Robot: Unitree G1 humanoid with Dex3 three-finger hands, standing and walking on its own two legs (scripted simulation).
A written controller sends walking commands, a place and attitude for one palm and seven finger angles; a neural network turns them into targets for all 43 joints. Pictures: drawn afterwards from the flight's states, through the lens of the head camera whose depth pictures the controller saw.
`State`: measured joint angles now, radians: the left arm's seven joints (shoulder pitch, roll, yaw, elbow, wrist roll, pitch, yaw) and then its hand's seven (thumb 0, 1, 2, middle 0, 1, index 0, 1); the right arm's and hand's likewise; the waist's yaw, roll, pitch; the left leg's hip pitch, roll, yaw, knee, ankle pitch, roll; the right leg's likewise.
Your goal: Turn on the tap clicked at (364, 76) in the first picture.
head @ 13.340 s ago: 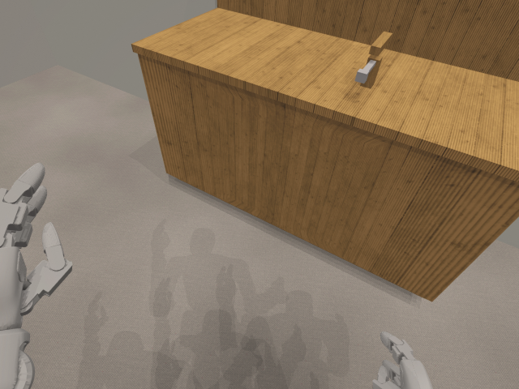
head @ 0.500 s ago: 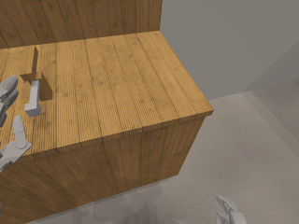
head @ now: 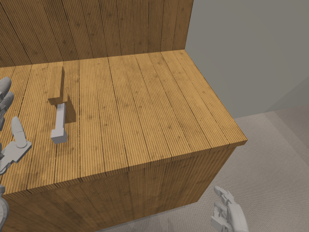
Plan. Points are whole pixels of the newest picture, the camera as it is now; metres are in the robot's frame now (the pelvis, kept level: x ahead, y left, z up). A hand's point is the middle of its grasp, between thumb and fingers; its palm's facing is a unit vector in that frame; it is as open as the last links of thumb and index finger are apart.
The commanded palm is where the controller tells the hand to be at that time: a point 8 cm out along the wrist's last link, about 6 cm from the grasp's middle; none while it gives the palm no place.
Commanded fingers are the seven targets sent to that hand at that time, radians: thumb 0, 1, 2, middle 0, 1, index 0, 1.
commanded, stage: come to a stop and stand still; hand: left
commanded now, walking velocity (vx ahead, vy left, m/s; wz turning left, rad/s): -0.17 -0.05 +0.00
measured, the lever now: (59, 135) +0.31 +0.27 +0.08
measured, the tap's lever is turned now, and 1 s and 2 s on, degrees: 0 0 0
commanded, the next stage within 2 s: look again from close up in 1.24 s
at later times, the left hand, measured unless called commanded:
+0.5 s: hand (1, 133) +0.23 +0.30 +0.19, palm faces +0.46 -0.79 -0.40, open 7.4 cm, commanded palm +0.15 +0.30 +0.19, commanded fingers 0.00 0.90 0.90 -0.20 -0.30 -0.20 -0.30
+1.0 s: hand (1, 141) +0.23 +0.31 +0.17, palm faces +0.38 -0.86 -0.35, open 7.4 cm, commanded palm +0.17 +0.34 +0.19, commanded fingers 0.00 0.90 0.90 -0.20 -0.30 -0.20 -0.30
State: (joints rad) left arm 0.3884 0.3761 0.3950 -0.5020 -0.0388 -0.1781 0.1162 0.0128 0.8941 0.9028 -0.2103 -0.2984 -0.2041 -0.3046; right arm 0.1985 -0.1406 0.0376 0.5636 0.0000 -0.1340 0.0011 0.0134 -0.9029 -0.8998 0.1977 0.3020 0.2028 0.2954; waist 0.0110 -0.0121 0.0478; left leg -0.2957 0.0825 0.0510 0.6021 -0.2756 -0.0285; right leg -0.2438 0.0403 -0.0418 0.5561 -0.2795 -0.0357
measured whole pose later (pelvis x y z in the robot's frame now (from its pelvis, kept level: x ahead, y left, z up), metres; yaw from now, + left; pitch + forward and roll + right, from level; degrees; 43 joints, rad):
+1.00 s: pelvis +0.01 +0.06 +0.01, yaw +0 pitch -1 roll -2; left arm 0.40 0.36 0.36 -0.49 -0.03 -0.23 0.10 0.01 0.89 0.90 -0.21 -0.30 -0.20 -0.30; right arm 0.18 -0.15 0.03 0.59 0.01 -0.17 -0.01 0.02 -0.90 -0.90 0.20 0.30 0.20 0.30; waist 0.03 -0.04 0.07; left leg -0.25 0.00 0.10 0.50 -0.24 0.06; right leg -0.19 -0.04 0.00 0.42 -0.22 0.06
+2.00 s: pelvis +0.00 +0.04 +0.01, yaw -1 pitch +0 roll -1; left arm 0.40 0.36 0.37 -0.50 -0.06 -0.17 0.10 0.01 0.89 0.90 -0.21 -0.30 -0.20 -0.30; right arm 0.17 -0.17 0.00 0.54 0.02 -0.11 -0.02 0.02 -0.90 -0.90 0.20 0.30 0.20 0.30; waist 0.04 -0.03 0.09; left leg -0.26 0.03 0.10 0.49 -0.23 0.03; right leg -0.22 -0.01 0.01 0.45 -0.23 0.03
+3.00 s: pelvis -0.03 -0.01 +0.00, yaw -2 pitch -1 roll +0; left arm 0.48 0.41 0.39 -0.60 -0.08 -0.17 0.10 0.01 0.89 0.90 -0.21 -0.30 -0.21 -0.31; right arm 0.23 -0.17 -0.01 0.59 0.00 -0.12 -0.03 0.02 -0.90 -0.90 0.20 0.30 0.20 0.30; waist 0.01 -0.05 0.07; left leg -0.30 0.05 0.05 0.59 -0.26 -0.01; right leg -0.34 0.03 -0.05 0.60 -0.29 -0.03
